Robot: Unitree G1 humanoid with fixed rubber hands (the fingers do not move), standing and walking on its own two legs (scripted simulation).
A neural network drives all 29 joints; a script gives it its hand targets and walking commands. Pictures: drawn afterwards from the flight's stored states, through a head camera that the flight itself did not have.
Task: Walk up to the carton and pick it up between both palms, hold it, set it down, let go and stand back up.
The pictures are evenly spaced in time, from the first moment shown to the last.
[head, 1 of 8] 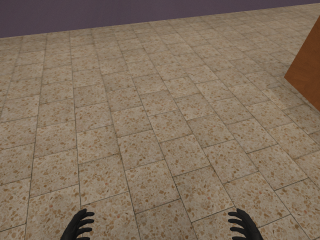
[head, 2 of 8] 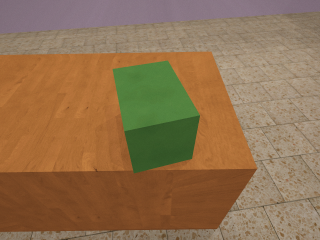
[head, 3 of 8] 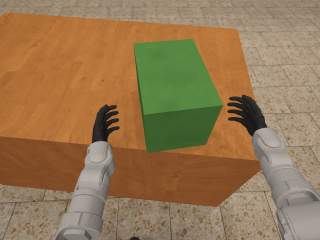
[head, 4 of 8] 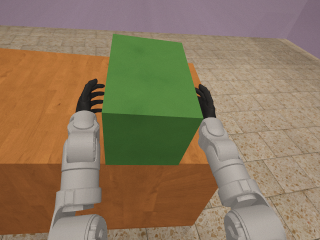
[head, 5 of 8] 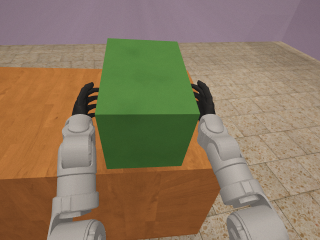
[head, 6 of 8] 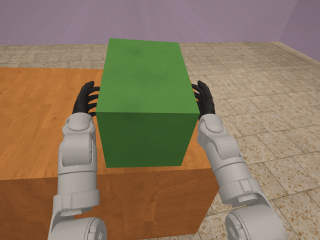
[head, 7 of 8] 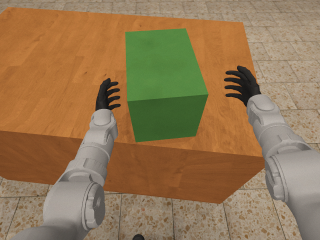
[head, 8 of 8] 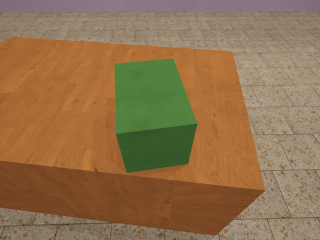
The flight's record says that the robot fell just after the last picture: no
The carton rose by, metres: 0.18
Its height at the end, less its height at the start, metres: +0.00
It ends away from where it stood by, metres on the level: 0.03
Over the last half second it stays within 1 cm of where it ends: yes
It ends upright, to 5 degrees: yes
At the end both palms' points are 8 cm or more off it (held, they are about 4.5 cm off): yes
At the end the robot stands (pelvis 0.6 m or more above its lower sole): yes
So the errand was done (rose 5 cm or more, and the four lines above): yes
